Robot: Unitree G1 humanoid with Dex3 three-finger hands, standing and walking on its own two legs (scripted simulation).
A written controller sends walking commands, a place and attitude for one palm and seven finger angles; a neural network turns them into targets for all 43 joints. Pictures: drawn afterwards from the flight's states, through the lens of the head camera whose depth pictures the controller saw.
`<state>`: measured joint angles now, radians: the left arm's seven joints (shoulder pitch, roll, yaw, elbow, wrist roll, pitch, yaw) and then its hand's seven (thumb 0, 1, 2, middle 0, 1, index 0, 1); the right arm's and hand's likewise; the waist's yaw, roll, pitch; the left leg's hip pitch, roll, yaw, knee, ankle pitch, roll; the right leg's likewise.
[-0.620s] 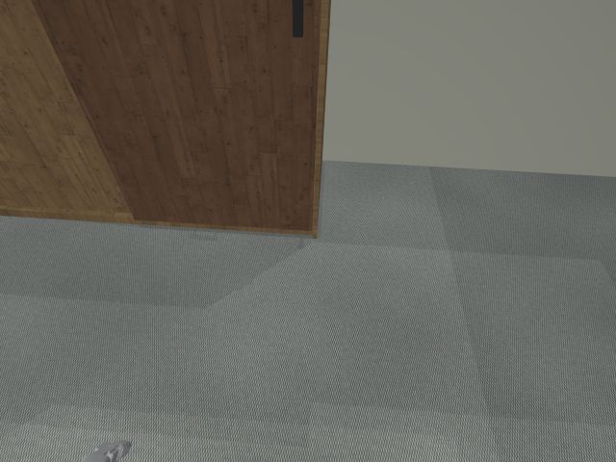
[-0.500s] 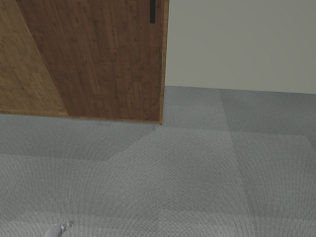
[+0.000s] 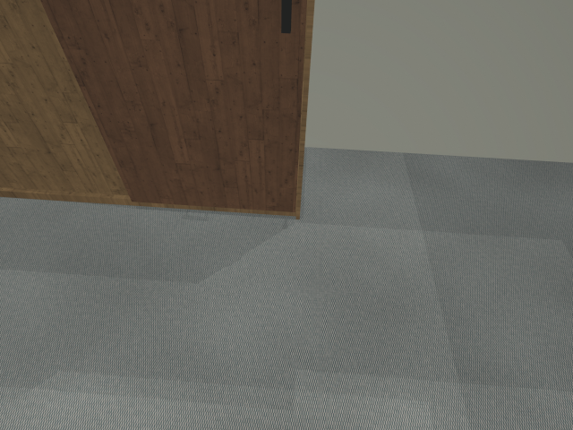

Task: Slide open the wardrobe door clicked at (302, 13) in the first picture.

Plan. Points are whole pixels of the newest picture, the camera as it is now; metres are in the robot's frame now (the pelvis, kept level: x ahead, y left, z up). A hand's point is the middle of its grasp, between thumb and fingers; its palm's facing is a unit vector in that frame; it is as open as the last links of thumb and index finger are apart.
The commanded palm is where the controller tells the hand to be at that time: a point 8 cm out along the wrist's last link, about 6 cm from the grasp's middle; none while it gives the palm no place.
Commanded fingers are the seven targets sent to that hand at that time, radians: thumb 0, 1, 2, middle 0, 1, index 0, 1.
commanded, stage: stand and wait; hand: right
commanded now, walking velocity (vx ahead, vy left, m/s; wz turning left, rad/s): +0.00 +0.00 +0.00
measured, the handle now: out of the picture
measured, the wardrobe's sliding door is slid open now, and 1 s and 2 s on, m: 0.00 0.00 0.00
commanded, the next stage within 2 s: look at it before walking up in 0.20 s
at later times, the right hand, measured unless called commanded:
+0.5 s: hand out of the picture +0.08 -0.24 -0.15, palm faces -0.03 +0.95 -0.33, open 7.4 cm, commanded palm none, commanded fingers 0.00 -0.90 -0.90 0.20 0.30 0.20 0.30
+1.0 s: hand out of the picture +0.07 -0.25 -0.15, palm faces -0.02 +0.94 -0.33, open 7.4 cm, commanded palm none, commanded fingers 0.00 -0.90 -0.90 0.20 0.30 0.20 0.30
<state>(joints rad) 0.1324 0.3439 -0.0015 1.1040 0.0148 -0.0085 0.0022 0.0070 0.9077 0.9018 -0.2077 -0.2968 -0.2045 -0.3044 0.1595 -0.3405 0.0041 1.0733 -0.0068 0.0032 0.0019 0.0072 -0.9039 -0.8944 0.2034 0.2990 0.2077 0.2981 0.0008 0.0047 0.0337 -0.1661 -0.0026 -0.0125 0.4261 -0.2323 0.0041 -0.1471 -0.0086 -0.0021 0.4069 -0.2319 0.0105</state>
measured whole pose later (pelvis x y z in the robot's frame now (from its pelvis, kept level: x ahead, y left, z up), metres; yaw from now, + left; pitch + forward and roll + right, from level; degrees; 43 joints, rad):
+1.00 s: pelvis +0.00 +0.00 +0.00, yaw +1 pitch -2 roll +0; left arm 0.11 0.34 0.00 1.11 0.01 -0.02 0.00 0.01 0.91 0.90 -0.21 -0.30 -0.20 -0.30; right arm 0.15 -0.34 0.00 1.08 -0.01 0.00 0.00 0.01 -0.90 -0.89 0.20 0.30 0.21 0.30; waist -0.01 0.00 0.03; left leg -0.15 -0.01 -0.02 0.38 -0.20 0.01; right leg -0.12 -0.01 -0.01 0.36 -0.21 0.01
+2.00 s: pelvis +0.21 +0.01 +0.00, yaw +35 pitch +0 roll +0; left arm 0.35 0.17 0.03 1.01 0.02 -0.09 0.03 0.00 0.92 0.90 -0.21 -0.30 -0.20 -0.30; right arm 0.19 -0.28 -0.12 0.92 -0.04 0.04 0.05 0.01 -0.91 -0.90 0.19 0.30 0.20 0.30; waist 0.00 0.05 0.03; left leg -0.66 0.08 0.03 1.14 -0.17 -0.02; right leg -0.08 -0.06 -0.27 0.39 -0.30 -0.02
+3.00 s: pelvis +0.36 +0.09 +0.00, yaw +69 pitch +0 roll +2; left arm 0.20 0.18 0.03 0.90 0.02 -0.01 0.03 0.00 0.91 0.90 -0.21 -0.30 -0.20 -0.30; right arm 0.26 -0.27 -0.11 0.94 -0.02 0.10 0.03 0.01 -0.91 -0.90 0.20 0.30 0.20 0.30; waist -0.03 0.04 0.07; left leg -0.48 0.05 0.00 1.08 -0.39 -0.09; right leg -0.19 -0.11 -0.23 0.48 -0.29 -0.03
